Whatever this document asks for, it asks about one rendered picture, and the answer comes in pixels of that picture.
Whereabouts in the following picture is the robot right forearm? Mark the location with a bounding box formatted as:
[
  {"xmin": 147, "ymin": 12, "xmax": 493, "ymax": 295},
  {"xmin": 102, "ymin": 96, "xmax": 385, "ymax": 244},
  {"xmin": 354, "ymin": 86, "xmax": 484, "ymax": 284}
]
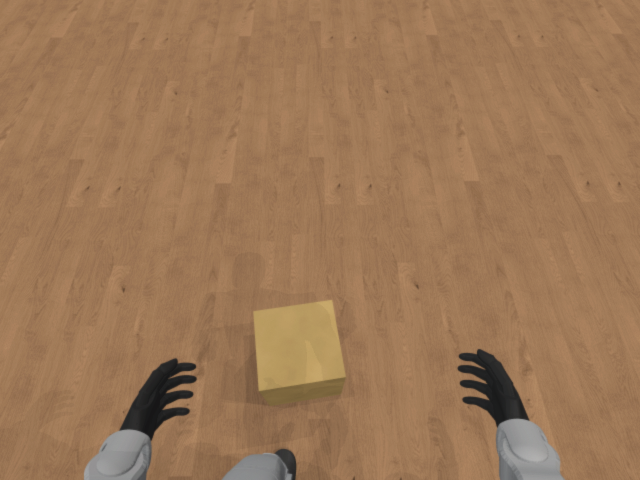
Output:
[{"xmin": 496, "ymin": 419, "xmax": 565, "ymax": 480}]

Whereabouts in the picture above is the left robot foot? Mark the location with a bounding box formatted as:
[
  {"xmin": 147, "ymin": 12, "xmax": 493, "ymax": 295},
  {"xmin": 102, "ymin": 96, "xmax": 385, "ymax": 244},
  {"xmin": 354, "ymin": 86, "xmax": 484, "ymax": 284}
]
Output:
[{"xmin": 275, "ymin": 449, "xmax": 296, "ymax": 480}]

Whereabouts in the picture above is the carton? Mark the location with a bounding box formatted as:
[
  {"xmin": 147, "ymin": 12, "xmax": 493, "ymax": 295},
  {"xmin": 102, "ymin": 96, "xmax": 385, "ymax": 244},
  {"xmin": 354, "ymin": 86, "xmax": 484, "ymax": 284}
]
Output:
[{"xmin": 253, "ymin": 300, "xmax": 346, "ymax": 406}]

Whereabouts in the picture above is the robot right hand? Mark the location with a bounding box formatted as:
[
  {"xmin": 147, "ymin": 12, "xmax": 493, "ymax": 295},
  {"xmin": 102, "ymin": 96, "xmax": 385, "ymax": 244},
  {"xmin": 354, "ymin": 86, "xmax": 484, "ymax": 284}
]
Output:
[{"xmin": 458, "ymin": 349, "xmax": 529, "ymax": 428}]

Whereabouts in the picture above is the robot left hand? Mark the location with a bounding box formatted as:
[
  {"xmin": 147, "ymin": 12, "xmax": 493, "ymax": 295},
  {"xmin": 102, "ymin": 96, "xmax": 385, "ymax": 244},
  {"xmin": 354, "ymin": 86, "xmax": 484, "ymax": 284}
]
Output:
[{"xmin": 119, "ymin": 358, "xmax": 197, "ymax": 440}]

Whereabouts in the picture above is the left robot thigh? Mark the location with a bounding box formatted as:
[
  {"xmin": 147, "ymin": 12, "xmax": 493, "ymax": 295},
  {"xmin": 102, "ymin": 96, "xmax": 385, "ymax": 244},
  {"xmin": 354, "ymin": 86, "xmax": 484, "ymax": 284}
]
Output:
[{"xmin": 222, "ymin": 454, "xmax": 292, "ymax": 480}]

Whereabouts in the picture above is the robot left forearm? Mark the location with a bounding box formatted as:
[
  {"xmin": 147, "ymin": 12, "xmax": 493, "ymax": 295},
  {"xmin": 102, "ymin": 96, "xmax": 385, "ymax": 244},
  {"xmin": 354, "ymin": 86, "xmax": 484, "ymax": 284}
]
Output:
[{"xmin": 84, "ymin": 430, "xmax": 152, "ymax": 480}]

